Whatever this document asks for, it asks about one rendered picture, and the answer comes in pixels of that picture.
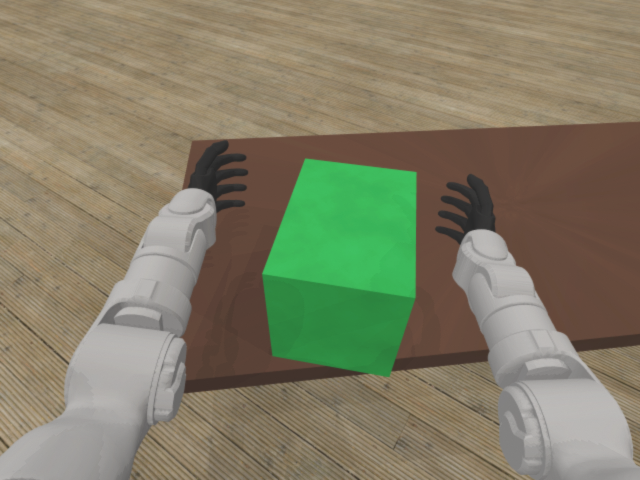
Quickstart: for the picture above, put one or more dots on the robot right hand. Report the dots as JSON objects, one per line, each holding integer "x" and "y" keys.
{"x": 479, "y": 212}

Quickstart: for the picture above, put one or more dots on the carton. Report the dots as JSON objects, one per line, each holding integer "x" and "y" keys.
{"x": 340, "y": 280}

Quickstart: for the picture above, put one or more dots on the robot right upper arm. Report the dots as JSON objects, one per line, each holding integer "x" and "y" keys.
{"x": 564, "y": 429}

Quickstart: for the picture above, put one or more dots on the robot left hand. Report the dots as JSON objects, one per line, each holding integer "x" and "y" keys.
{"x": 206, "y": 177}

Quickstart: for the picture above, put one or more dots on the robot left forearm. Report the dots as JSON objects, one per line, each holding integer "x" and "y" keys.
{"x": 156, "y": 290}

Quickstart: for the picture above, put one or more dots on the robot right forearm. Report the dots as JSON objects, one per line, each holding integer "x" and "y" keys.
{"x": 522, "y": 340}

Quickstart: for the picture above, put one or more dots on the table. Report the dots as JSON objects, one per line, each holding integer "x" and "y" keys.
{"x": 566, "y": 200}

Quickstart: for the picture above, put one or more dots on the robot left upper arm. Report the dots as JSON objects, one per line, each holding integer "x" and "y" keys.
{"x": 125, "y": 380}

